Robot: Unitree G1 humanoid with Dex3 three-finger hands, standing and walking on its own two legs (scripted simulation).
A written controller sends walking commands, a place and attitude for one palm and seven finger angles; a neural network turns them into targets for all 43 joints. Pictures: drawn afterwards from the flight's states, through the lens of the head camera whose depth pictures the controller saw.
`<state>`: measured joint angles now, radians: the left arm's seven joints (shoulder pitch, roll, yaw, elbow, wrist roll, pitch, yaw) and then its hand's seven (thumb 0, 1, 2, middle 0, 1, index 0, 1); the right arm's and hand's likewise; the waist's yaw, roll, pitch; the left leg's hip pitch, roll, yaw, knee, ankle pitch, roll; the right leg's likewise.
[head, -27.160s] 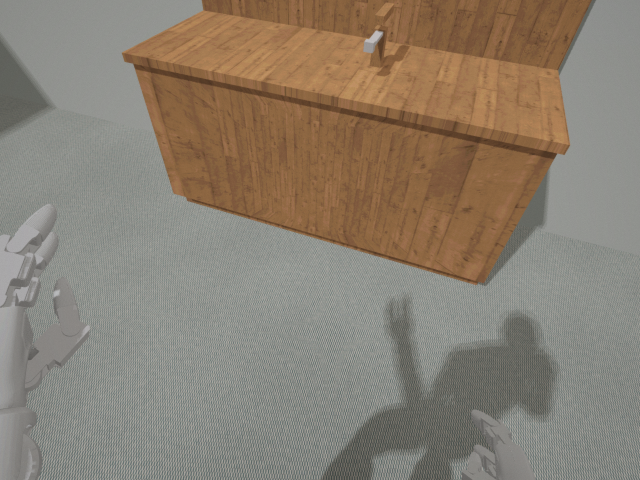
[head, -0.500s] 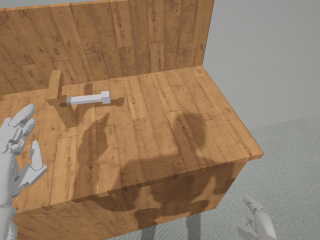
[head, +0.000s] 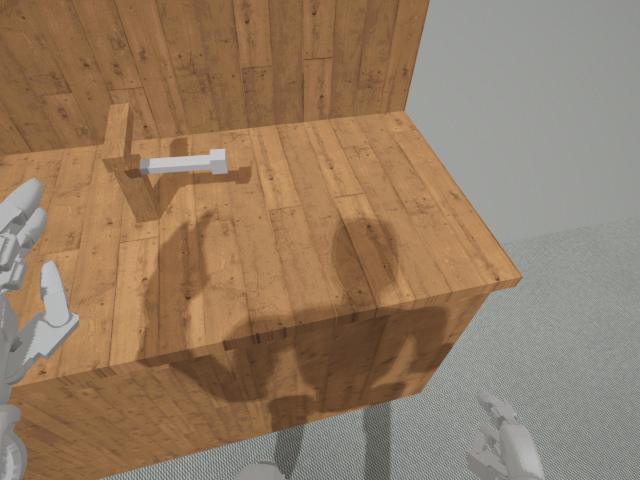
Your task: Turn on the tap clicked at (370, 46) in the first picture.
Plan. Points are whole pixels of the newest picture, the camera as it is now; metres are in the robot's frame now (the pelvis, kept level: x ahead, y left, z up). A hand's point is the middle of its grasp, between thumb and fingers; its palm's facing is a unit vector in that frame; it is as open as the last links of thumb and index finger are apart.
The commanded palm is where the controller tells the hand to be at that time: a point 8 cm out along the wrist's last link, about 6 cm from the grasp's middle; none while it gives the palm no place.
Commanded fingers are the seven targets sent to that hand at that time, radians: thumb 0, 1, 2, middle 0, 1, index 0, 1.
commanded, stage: step back with the hand held close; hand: left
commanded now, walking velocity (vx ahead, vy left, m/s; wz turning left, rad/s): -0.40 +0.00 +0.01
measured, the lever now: (218, 161) +0.55 +0.21 +0.07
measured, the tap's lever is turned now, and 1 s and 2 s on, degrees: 84 84 84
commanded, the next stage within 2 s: stop stepping back and stand still in 0.76 s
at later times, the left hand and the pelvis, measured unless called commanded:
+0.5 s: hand (18, 360) +0.17 +0.25 +0.18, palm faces +0.41 -0.85 -0.34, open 7.4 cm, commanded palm +0.11 +0.28 +0.20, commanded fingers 0.00 0.90 0.90 -0.20 -0.30 -0.20 -0.30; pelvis -0.05 +0.00 +0.01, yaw +0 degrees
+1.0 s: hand out of the picture +0.04 +0.24 +0.18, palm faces +0.38 -0.85 -0.36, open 7.4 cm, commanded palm -0.02 +0.28 +0.20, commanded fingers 0.00 0.90 0.90 -0.20 -0.30 -0.20 -0.30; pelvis -0.17 +0.00 +0.01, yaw +2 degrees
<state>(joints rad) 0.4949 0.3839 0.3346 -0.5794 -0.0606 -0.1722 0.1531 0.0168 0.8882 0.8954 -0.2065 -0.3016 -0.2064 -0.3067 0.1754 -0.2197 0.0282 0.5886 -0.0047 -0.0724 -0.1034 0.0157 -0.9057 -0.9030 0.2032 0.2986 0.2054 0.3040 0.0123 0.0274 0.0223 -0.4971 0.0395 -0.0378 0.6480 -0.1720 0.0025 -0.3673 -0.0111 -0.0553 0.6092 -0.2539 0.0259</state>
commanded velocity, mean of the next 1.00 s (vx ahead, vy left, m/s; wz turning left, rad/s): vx -0.28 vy -0.01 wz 0.00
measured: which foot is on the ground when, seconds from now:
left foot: down 0.00-0.62, up 0.64-0.84, down 0.86-1.00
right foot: down 0.00-0.36, up 0.38-0.58, down 0.60-0.86, up 0.88-1.00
